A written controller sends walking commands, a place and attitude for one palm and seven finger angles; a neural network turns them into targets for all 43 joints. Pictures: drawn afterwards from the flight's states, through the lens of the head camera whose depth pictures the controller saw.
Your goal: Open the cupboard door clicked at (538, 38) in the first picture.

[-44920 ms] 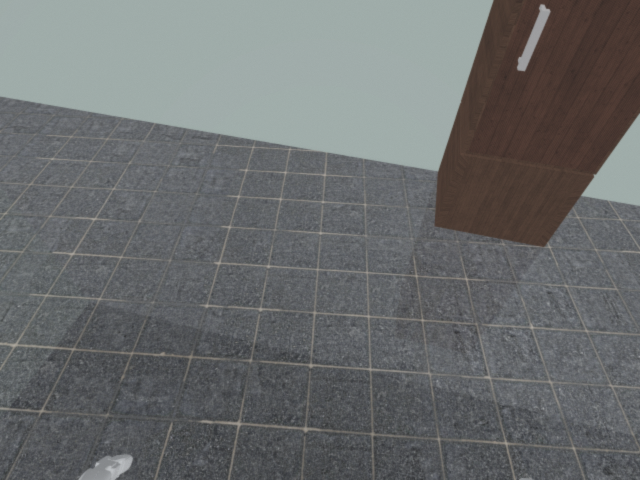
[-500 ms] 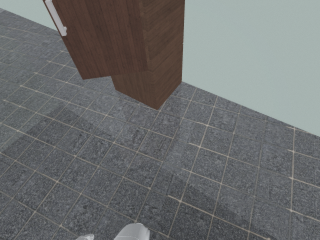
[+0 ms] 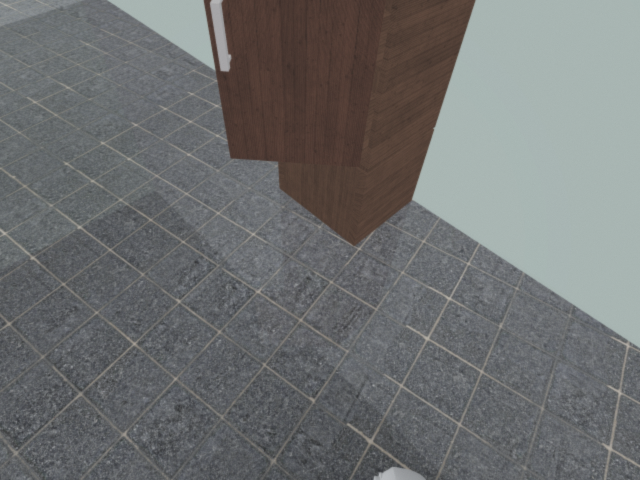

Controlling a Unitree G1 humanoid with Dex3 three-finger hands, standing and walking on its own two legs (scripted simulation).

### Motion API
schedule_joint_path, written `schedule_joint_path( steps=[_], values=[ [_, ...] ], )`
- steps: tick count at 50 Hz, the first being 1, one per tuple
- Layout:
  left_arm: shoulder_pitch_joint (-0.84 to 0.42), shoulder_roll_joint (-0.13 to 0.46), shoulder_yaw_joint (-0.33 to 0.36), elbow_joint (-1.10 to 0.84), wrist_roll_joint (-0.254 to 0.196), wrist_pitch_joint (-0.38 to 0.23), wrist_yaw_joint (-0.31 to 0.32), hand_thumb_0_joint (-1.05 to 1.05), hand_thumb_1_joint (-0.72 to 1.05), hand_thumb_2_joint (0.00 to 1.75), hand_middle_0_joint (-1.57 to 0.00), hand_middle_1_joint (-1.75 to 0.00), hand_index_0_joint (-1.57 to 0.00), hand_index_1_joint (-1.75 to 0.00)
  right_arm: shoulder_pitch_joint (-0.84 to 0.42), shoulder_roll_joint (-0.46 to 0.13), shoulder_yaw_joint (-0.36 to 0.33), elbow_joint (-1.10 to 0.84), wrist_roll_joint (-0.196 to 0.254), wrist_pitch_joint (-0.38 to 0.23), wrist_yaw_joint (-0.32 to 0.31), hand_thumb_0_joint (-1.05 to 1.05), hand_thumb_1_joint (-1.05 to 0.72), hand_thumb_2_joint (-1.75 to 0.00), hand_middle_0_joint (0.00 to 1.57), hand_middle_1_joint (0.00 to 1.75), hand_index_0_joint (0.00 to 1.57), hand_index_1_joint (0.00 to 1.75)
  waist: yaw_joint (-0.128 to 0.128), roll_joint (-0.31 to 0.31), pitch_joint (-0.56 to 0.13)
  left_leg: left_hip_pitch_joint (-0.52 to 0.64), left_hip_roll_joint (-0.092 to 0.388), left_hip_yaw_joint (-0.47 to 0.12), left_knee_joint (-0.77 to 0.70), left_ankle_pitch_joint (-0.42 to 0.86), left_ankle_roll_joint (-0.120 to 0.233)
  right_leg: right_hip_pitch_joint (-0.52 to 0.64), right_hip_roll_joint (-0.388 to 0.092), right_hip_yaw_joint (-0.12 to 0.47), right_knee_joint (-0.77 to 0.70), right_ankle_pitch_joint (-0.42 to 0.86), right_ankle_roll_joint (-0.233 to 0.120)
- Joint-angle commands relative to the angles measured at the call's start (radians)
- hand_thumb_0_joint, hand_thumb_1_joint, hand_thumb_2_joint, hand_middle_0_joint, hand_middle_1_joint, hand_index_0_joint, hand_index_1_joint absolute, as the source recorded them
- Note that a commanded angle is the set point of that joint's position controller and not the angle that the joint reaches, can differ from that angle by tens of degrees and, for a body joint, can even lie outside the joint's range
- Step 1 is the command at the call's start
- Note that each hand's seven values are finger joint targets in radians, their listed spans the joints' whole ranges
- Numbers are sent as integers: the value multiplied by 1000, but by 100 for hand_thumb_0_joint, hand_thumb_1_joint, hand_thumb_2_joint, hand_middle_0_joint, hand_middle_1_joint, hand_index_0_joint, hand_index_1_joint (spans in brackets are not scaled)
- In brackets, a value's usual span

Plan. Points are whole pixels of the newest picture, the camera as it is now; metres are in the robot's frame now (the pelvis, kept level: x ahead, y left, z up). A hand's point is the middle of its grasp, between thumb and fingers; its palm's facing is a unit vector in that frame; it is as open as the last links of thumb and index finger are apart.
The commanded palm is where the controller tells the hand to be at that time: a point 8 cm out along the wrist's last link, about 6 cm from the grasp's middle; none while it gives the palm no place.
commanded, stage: take the last steps up to it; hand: left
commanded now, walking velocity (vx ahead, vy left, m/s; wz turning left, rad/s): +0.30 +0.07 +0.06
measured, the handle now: (222, 33) +1.03 +0.33 +0.05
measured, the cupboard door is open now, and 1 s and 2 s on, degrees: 42 42 42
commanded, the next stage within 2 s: come to a stop and stand still in 1.14 s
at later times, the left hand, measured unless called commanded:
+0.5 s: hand (223, 465) +0.16 +0.15 -0.16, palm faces +0.11 -0.97 -0.22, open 7.2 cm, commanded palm none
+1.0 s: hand (197, 322) +0.38 +0.25 -0.17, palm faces +0.08 -0.98 -0.19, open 7.4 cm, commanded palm none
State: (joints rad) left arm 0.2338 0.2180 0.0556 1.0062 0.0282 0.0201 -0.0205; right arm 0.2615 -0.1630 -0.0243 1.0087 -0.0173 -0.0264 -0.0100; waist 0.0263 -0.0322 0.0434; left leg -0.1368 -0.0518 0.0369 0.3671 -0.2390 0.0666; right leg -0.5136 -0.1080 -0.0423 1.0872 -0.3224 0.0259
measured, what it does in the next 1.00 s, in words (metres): walks ahead: right foot, then left foot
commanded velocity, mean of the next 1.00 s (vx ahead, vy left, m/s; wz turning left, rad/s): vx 0.29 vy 0.07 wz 0.01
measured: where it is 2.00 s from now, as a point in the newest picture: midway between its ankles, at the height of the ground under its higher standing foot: (309, 395)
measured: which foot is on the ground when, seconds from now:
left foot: down 0.00-0.24, up 0.26-0.70, down 0.72-1.00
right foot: up 0.00-0.20, down 0.22-0.74, up 0.76-1.00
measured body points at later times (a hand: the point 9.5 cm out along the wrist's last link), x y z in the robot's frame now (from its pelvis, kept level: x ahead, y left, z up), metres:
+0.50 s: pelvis +0.15 -0.04 +0.01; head +0.18 -0.05 +0.45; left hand +0.16 +0.20 -0.14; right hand +0.18 -0.27 -0.16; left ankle +0.20 +0.13 -0.67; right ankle +0.11 -0.13 -0.74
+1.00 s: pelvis +0.33 +0.06 +0.00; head +0.36 +0.07 +0.45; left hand +0.38 +0.30 -0.16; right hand +0.37 -0.18 -0.15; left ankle +0.32 +0.14 -0.74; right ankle +0.38 -0.06 -0.68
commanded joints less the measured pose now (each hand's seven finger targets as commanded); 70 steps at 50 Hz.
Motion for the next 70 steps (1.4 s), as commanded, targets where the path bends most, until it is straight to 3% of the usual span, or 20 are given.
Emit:
schedule_joint_path(
  steps=[1,6,9,10,12,15,20,30,34,35,36,38,45,55,58,59,60,61,66,70],
  values=[
    [-74,43,4,-87,2,-34,-2,0,90,90,-20,-30,-20,-30,120,-158,-35,-13,-2,-26,-12,0,-90,-90,20,30,20,30,-45,116,8,68,258,-217,-197,46,140,-87,-6,-12,-142,31,12],
    [-147,23,-6,-112,-3,-48,-4,0,90,90,-20,-30,-20,-30,171,-152,-31,30,-10,-27,-9,0,-90,-90,20,30,20,30,-60,143,33,41,275,-203,-157,99,145,44,27,-47,-391,0,4],
    [-44,37,6,-68,-3,-58,-3,0,90,90,-20,-30,-20,-30,155,-148,-29,46,-6,-24,-9,0,-90,-90,20,30,20,30,-5,85,12,-71,228,-152,-39,57,90,294,65,-70,-549,91,-8],
    [56,69,20,-35,-1,-66,1,0,90,90,-20,-30,-20,-30,140,-128,-25,47,1,-27,-9,0,-90,-90,20,30,20,30,41,30,-17,-177,168,-104,94,12,53,482,36,-15,-618,91,-24],
    [284,224,56,27,-1,-77,18,0,90,90,-20,-30,-20,-30,124,-87,-21,-2,10,-31,1,0,-90,-90,20,30,20,30,109,-305,-113,-520,3,19,615,-378,-30,766,-383,552,-855,-71,-199],
    [133,82,22,-2,-12,-80,35,0,90,90,-20,-30,-20,-30,39,-94,-36,20,-1,-17,9,0,-90,-90,20,30,20,30,34,-120,56,-529,130,-90,797,-130,-47,462,-306,375,-919,-60,-172],
    [129,18,9,17,-10,-117,35,0,90,90,-20,-30,-20,-30,78,-18,-31,52,-5,13,26,0,-90,-90,20,30,20,30,-26,-70,4,-446,152,-21,648,12,-105,435,-206,45,-896,427,-130],
    [182,85,7,94,0,-108,35,0,90,90,-20,-30,-20,-30,-170,-38,-28,-41,-2,1,54,0,-90,-90,20,30,20,30,12,-134,82,-401,116,65,309,32,-90,469,-224,-8,-867,429,-131],
    [167,97,14,104,-5,-95,34,0,90,90,-20,-30,-20,-30,-5,-89,-40,6,-11,-20,38,0,-90,-90,20,30,20,30,-80,-80,-7,-28,37,128,115,44,-51,371,-163,-77,-580,582,-88],
    [174,69,5,87,-10,-92,30,0,90,90,-20,-30,-20,-30,138,-161,-57,40,-16,-26,24,0,-90,-90,20,30,20,30,-136,45,-111,203,130,38,119,86,-15,244,-108,-115,-369,443,-59],
    [205,10,-3,63,-21,-91,22,0,90,90,-20,-30,-20,-30,254,-273,-85,59,-27,-31,10,0,-90,-90,20,30,20,30,-160,289,-233,403,396,-333,68,174,97,10,38,-159,-71,-118,-15],
    [93,11,-1,10,-15,-89,33,0,90,90,-20,-30,-20,-30,227,-270,-79,47,-12,-18,-6,0,-90,-90,20,30,20,30,-138,180,-174,276,475,-370,-51,184,174,-105,15,-2,230,-235,-57],
    [104,-37,3,29,-2,-41,10,0,90,90,-20,-30,-20,-30,54,-120,-35,9,-7,-54,-14,0,-90,-90,20,30,20,30,-6,112,-9,-66,344,-87,-197,151,104,-32,-43,20,42,32,-23],
    [-100,-9,-2,-63,-2,-45,5,0,90,90,-20,-30,-20,-30,141,-140,-33,56,-18,-39,-9,0,-90,-90,20,30,20,30,-41,84,24,43,336,-5,-119,332,96,72,21,-49,-414,90,-37],
    [-1,22,3,-30,0,-59,7,0,90,90,-20,-30,-20,-30,153,-132,-22,74,-11,-31,-10,0,-90,-90,20,30,20,30,5,56,-32,9,260,55,77,387,28,318,72,-90,-587,177,-55],
    [113,79,19,6,2,-72,15,0,90,90,-20,-30,-20,-30,134,-111,-20,69,0,-34,-6,0,-90,-90,20,30,20,30,56,-17,-90,-129,204,93,250,324,-13,533,1,20,-600,327,-88],
    [235,171,42,43,2,-83,24,0,90,90,-20,-30,-20,-30,149,-79,-18,44,9,-39,-2,0,-90,-90,20,30,20,30,81,-211,-169,-362,83,157,492,-12,-67,753,-242,325,-654,541,-197],
    [272,211,40,55,-17,-81,28,0,90,90,-20,-30,-20,-30,123,-96,-19,36,14,-29,-3,0,-90,-90,20,30,20,30,89,-209,-189,-415,61,85,723,-413,-84,735,-376,436,-744,623,-304],
    [-7,79,-1,-7,-14,-75,53,0,90,90,-20,-30,-20,-30,90,-10,-2,69,15,22,-11,0,-90,-90,20,30,20,30,-39,-55,-66,-263,120,-9,549,-217,-118,387,-192,71,-744,920,-189],
    [-20,101,16,-16,-9,-52,61,0,90,90,-20,-30,-20,-30,103,-21,-15,67,16,48,-8,0,-90,-90,20,30,20,30,-39,-115,-106,-201,67,41,375,-98,-129,396,-146,17,-686,857,-171]
  ],
)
